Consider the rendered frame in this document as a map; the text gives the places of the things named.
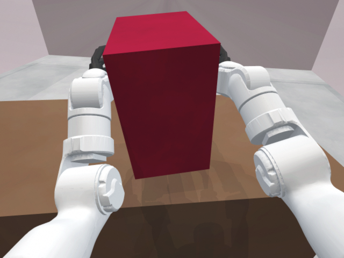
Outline left robot forearm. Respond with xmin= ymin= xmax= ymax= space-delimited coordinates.
xmin=54 ymin=68 xmax=114 ymax=208

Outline right robot forearm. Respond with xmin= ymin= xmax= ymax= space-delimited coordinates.
xmin=217 ymin=61 xmax=331 ymax=179

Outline robot left hand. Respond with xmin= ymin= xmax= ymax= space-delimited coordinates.
xmin=89 ymin=45 xmax=106 ymax=71

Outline robot right hand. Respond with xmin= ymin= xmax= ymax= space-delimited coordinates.
xmin=219 ymin=45 xmax=231 ymax=64

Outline left robot upper arm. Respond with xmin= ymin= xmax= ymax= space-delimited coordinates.
xmin=3 ymin=164 xmax=125 ymax=258

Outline carton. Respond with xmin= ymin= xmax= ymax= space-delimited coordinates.
xmin=102 ymin=11 xmax=221 ymax=179

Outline pedestal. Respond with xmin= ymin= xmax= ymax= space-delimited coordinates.
xmin=0 ymin=95 xmax=344 ymax=258

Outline right robot upper arm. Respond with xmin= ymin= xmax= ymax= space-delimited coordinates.
xmin=254 ymin=135 xmax=344 ymax=258

